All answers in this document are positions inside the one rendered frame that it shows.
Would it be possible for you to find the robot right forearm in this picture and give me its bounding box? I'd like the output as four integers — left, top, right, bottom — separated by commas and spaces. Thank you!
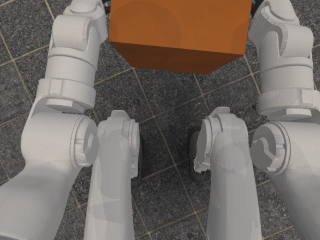
248, 0, 320, 125

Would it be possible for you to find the carton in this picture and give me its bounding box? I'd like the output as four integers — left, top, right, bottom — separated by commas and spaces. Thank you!
108, 0, 252, 75

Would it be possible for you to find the robot left forearm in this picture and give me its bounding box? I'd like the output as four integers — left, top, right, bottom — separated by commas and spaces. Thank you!
20, 0, 108, 158

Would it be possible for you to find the robot foot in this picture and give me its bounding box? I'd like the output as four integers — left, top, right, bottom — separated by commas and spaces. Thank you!
131, 133, 145, 188
187, 126, 206, 183

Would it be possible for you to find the right robot hand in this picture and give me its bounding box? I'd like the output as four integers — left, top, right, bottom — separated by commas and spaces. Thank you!
250, 0, 264, 19

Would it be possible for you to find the robot left foot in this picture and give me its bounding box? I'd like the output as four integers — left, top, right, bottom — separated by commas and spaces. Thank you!
131, 133, 145, 188

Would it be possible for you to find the robot right upper arm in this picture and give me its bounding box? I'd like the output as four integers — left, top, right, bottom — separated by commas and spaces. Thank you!
249, 121, 320, 240

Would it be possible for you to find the robot right foot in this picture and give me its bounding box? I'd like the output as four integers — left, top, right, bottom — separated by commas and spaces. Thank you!
187, 126, 206, 183

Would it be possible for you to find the robot left upper arm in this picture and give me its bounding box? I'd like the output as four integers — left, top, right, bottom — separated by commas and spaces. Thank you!
0, 111, 100, 240

